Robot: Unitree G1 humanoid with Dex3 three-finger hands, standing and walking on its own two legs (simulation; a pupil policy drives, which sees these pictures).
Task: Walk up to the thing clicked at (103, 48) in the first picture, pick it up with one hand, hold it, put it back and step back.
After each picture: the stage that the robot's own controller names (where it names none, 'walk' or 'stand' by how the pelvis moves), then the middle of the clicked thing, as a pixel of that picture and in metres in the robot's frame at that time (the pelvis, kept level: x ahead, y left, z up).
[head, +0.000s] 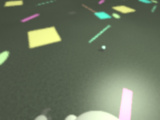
stand; (103, 49) +1.58 -0.27 -0.72
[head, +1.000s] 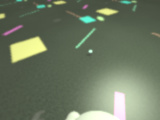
walk; (90, 53) +1.46 +0.12 -0.70
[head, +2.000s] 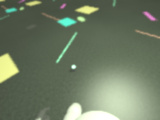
walk; (74, 68) +0.92 +0.37 -0.72
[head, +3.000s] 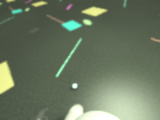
walk; (75, 87) +0.55 +0.28 -0.72
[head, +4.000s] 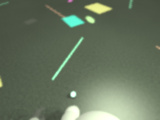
stand; (73, 95) +0.38 +0.20 -0.69
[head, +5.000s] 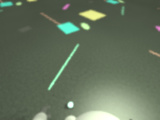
stand; (70, 105) +0.30 +0.20 -0.72
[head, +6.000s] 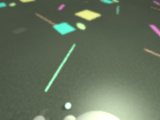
stand; (68, 106) +0.28 +0.23 -0.72
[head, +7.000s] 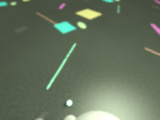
stand; (69, 103) +0.32 +0.22 -0.73
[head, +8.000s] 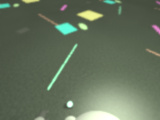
stand; (70, 105) +0.31 +0.21 -0.73
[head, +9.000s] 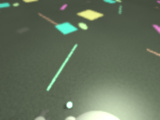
stand; (69, 105) +0.30 +0.22 -0.73
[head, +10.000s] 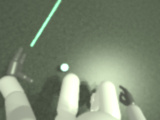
go down; (65, 68) +0.38 +0.23 -0.38
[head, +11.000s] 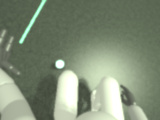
go down; (60, 65) +0.38 +0.25 -0.31
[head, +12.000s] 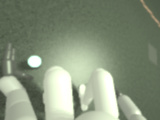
close in; (35, 63) +0.36 +0.28 -0.22
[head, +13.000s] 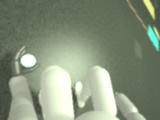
close; (28, 62) +0.36 +0.29 -0.22
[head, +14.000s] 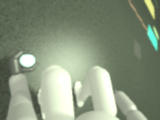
lift; (27, 62) +0.35 +0.29 -0.22
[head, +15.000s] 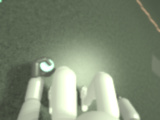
lift; (46, 67) +0.31 +0.26 -0.16
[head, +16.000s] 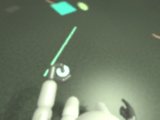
lift; (63, 75) +0.32 +0.18 +0.02
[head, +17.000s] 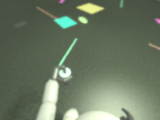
hold; (66, 77) +0.32 +0.17 +0.01
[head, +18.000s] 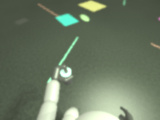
hold; (66, 76) +0.32 +0.17 +0.00
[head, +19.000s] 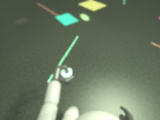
hold; (67, 76) +0.32 +0.17 +0.00
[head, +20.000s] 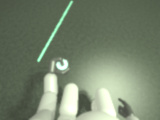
crouch; (63, 67) +0.37 +0.20 -0.08
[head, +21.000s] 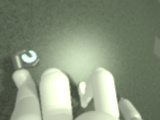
lower; (31, 59) +0.37 +0.29 -0.22
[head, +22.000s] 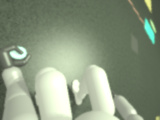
lower; (20, 57) +0.39 +0.30 -0.22
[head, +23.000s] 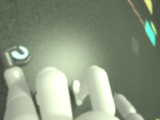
lower; (21, 57) +0.38 +0.30 -0.22
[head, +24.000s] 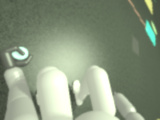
lower; (22, 57) +0.38 +0.30 -0.22
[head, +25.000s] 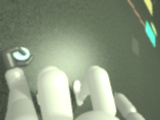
loosen; (23, 57) +0.38 +0.30 -0.22
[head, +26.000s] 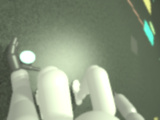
withdraw; (26, 60) +0.37 +0.28 -0.22
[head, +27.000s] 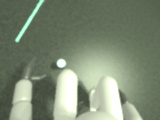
walk; (61, 64) +0.39 +0.24 -0.30
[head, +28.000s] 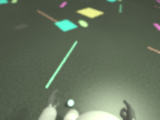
stand; (71, 104) +0.32 +0.18 -0.65
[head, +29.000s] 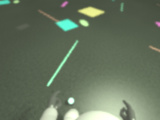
stand; (71, 102) +0.34 +0.19 -0.67
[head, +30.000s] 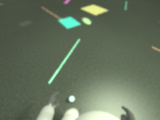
stand; (72, 100) +0.34 +0.19 -0.68
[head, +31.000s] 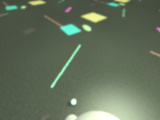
walk; (73, 103) +0.36 +0.18 -0.72
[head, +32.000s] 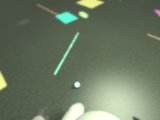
walk; (77, 85) +0.50 +0.19 -0.71
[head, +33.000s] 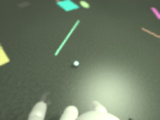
walk; (76, 65) +0.81 +0.16 -0.70
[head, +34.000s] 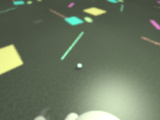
stand; (79, 67) +0.97 +0.20 -0.71
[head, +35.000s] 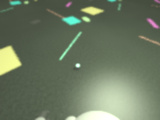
stand; (78, 67) +0.97 +0.23 -0.73
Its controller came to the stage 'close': yes
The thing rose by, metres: 0.71
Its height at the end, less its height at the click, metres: +0.00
